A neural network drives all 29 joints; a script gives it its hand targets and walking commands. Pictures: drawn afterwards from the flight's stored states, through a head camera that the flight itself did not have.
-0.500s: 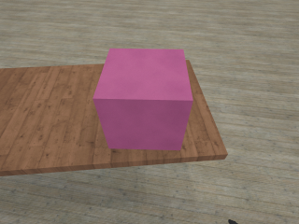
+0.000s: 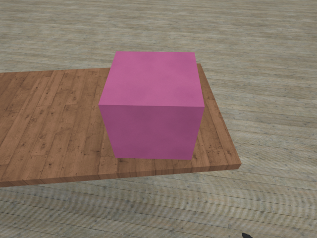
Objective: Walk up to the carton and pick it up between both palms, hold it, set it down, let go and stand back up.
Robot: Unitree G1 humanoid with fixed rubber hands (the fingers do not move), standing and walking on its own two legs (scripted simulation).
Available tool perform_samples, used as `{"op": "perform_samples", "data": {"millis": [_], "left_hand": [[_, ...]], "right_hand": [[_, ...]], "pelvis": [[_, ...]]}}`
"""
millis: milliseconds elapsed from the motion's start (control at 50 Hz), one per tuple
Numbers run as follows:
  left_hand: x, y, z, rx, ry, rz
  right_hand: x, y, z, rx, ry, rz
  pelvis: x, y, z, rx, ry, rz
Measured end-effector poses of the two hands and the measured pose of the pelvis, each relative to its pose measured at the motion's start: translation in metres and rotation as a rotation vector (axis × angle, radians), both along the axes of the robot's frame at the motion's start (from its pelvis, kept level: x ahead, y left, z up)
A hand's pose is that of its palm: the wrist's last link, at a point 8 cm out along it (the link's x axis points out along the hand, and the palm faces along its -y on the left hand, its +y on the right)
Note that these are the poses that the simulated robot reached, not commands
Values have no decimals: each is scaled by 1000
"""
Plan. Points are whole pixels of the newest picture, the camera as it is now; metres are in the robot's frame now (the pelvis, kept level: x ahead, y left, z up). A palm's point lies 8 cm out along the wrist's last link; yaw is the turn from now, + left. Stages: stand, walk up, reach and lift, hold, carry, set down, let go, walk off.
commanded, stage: stand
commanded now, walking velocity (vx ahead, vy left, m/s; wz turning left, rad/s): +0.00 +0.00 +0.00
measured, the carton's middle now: (154, 106) +0.52 +0.00 +0.01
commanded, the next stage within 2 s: none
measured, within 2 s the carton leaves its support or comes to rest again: neither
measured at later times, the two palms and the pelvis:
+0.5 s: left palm out of the picture +0.05 +0.29 -0.11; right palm out of the picture +0.08 -0.25 -0.13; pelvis +0.00 +0.00 +0.00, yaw +0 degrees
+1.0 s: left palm out of the picture +0.05 +0.29 -0.11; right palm out of the picture +0.08 -0.25 -0.12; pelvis +0.00 +0.00 +0.00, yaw +0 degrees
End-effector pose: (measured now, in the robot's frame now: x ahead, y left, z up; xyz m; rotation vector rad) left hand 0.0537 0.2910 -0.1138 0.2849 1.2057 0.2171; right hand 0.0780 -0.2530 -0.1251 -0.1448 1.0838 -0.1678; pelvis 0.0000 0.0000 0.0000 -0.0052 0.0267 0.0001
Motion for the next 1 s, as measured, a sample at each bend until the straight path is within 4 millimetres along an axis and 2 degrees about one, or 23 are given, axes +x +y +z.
{"op": "perform_samples", "data": {"millis": [1000], "left_hand": [[-2,0,0,-1,-1,-2]], "right_hand": [[-2,0,0,-1,-1,-1]], "pelvis": [[-2,0,0,0,-3,0]]}}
